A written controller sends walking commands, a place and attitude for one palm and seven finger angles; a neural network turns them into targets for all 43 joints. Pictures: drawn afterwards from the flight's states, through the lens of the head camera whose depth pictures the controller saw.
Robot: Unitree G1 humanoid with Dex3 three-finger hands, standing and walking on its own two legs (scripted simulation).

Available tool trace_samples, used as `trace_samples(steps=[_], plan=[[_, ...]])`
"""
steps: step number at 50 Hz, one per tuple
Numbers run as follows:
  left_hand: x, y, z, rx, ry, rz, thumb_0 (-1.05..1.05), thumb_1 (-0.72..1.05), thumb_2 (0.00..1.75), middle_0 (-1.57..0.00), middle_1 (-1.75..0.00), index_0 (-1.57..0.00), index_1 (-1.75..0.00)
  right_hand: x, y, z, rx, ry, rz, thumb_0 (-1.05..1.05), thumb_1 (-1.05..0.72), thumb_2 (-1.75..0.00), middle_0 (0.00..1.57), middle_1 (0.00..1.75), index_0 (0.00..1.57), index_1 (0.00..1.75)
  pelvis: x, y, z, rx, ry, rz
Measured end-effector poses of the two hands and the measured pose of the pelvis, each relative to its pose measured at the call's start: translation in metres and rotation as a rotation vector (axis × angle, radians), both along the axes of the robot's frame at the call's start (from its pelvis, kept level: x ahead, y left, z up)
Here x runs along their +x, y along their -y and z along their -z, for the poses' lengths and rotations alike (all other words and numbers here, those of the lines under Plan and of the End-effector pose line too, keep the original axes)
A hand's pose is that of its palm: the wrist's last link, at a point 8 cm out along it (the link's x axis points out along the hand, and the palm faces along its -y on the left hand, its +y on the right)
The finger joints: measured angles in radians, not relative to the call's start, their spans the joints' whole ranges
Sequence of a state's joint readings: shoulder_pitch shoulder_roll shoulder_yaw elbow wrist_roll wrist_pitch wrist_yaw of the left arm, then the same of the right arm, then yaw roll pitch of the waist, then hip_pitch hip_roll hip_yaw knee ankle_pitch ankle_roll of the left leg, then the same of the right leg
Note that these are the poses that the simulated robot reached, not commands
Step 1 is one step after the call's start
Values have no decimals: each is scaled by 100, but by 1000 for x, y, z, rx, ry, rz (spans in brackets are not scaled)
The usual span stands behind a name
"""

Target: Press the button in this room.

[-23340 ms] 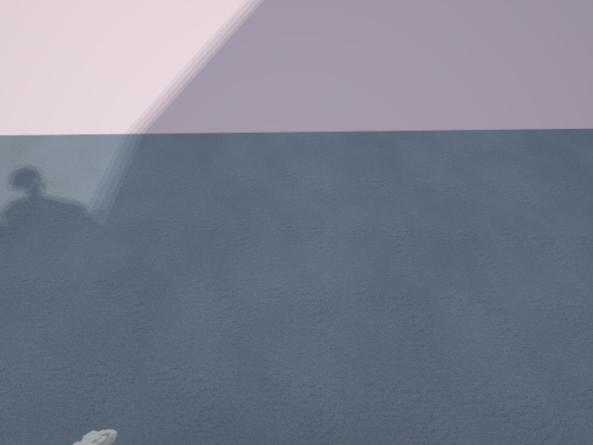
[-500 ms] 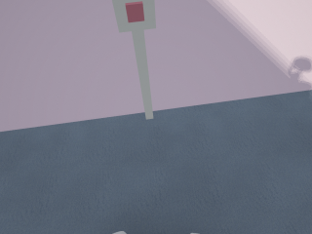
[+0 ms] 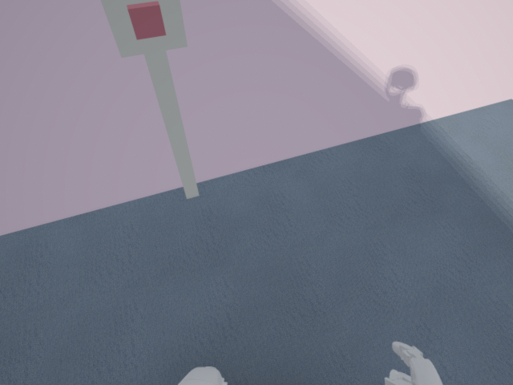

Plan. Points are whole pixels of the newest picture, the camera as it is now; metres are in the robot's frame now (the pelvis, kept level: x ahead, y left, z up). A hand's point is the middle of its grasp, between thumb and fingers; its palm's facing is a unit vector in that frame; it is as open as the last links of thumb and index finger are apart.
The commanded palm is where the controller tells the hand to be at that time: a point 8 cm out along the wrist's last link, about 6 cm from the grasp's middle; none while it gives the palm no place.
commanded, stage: walk to a spot facing it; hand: left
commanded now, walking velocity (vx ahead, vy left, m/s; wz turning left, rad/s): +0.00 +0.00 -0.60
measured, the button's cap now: (147, 20) +0.84 +0.37 +0.07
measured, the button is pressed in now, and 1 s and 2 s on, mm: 0 0 0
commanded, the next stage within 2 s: turn to face it in 1.32 s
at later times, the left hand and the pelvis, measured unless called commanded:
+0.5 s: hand (185, 327) +0.21 +0.16 -0.16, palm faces -0.36 -0.90 -0.26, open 7.4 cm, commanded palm none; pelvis +0.01 +0.00 -0.01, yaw -20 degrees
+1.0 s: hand (190, 314) +0.24 +0.16 -0.19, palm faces -0.47 -0.86 -0.20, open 7.4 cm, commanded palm none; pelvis +0.16 -0.03 -0.02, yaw -35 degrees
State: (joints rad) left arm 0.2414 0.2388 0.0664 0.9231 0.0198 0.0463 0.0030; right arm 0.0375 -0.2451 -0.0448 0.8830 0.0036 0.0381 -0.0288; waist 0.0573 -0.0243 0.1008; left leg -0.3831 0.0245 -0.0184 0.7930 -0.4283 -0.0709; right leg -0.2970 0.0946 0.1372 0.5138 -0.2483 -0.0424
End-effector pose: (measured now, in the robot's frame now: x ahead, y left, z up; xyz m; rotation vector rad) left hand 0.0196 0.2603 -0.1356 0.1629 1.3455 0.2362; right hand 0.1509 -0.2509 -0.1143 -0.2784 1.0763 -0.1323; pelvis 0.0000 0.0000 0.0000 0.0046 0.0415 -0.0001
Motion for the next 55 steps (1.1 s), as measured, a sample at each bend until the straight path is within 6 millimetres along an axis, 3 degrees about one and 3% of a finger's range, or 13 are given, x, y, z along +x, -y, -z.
trace_samples(steps=[4,7,14,19,25,28,31,35,40,45,48,50,55], plan=[[17,-28,15,-8,2,43,1,91,90,-20,-30,-20,-30,-19,-16,-1,-20,25,42,0,-90,-90,20,30,20,30,1,-20,9,-13,4,44],[38,-41,13,-8,17,91,1,91,90,-20,-30,-20,-30,-46,-24,-4,-18,-13,81,0,-90,-89,20,30,20,30,1,-29,4,-21,19,91],[97,-43,-1,-8,77,220,1,91,90,-19,-30,-20,-30,-114,-34,-2,11,-111,232,0,-90,-89,20,30,20,30,5,-36,-4,-38,22,186],[145,-13,-5,-17,112,339,1,91,90,-19,-30,-20,-30,-168,-31,7,41,-186,364,0,-90,-89,20,30,20,30,7,-30,-2,-35,20,257],[202,54,-7,-25,204,512,1,91,90,-19,-30,-20,-30,-228,-11,32,83,-263,512,0,-90,-89,20,30,20,30,12,-4,13,-16,18,349],[215,81,-10,-32,255,553,1,91,90,-19,-30,-20,-30,-242,0,41,93,-308,553,0,-90,-89,20,30,20,30,15,8,17,-28,28,373],[210,94,-14,-39,239,563,0,91,90,-20,-30,-20,-30,-230,13,34,95,-282,569,1,-90,-90,20,30,19,30,24,17,9,-18,38,410],[198,98,-15,-45,156,579,0,91,90,-20,-30,-20,-30,-192,31,20,88,-173,572,1,-91,-90,20,30,19,30,41,26,0,-8,36,452],[191,89,-8,-48,48,564,1,91,90,-20,-30,-21,-30,-132,48,9,70,-67,558,1,-91,-90,20,30,19,30,72,32,-3,-14,27,490],[201,70,5,-39,-58,530,1,91,90,-20,-30,-21,-30,-58,58,3,43,3,524,1,-90,-90,20,30,19,30,116,32,2,-28,17,525],[222,58,21,-33,-120,523,1,90,90,-20,-30,-21,-30,-15,60,4,5,62,515,1,-90,-90,20,30,19,30,149,30,14,-35,15,562],[244,55,27,-27,-148,542,1,91,90,-20,-30,-20,-30,1,58,1,-12,92,528,0,-90,-90,20,30,20,30,165,29,16,-35,27,604],[329,85,17,-44,-89,652,1,91,90,-20,-30,-20,-30,-6,37,-6,13,49,653,0,-90,-89,20,30,20,30,200,36,2,-51,34,679]])
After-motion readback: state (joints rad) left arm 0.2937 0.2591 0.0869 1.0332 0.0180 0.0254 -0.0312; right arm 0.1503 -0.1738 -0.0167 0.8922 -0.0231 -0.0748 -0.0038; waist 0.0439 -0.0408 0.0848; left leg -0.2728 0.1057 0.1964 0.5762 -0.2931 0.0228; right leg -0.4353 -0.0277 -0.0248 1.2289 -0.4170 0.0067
